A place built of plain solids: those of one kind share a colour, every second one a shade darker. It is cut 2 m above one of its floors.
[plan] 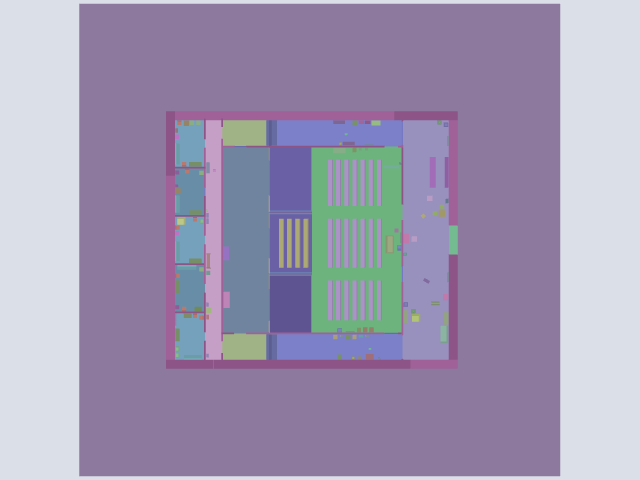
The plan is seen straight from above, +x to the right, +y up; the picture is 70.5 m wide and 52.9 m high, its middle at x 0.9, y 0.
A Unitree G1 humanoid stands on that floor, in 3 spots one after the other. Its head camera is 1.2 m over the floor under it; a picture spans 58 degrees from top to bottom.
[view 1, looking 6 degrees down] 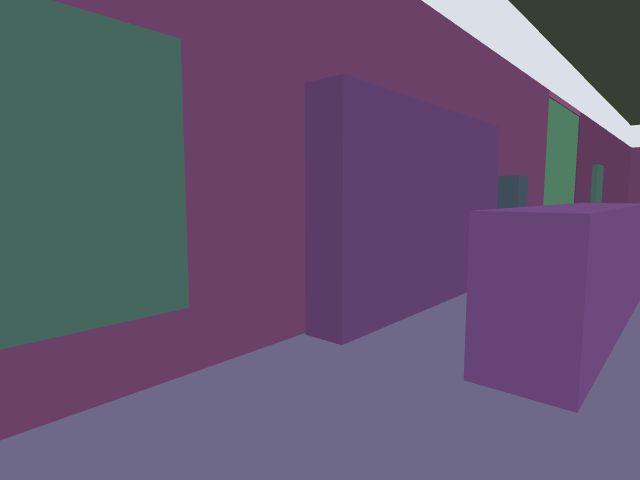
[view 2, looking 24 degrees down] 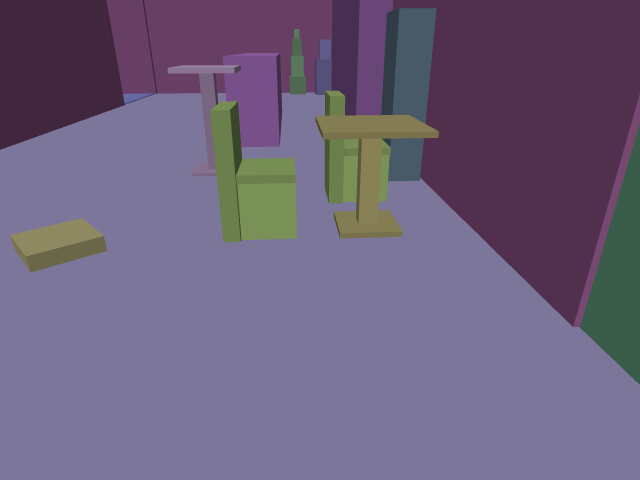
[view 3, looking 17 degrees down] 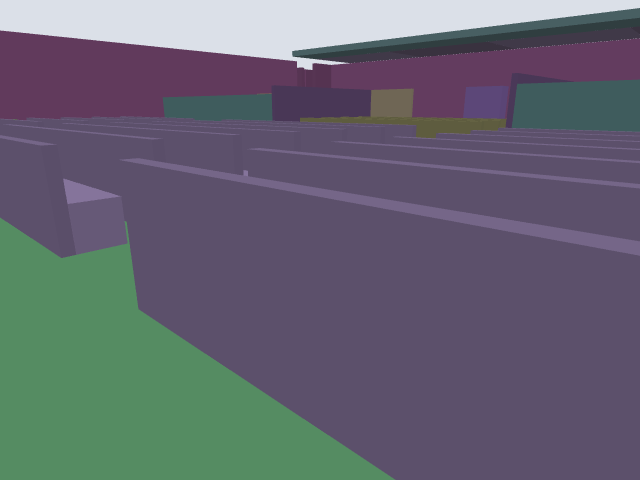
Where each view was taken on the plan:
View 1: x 12.58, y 11.80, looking -49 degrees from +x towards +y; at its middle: bar_foyer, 3.53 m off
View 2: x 13.78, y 0.00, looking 86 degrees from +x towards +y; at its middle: floor_foyer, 2.95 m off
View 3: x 8.75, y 6.25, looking -137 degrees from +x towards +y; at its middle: seats_parterre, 1.46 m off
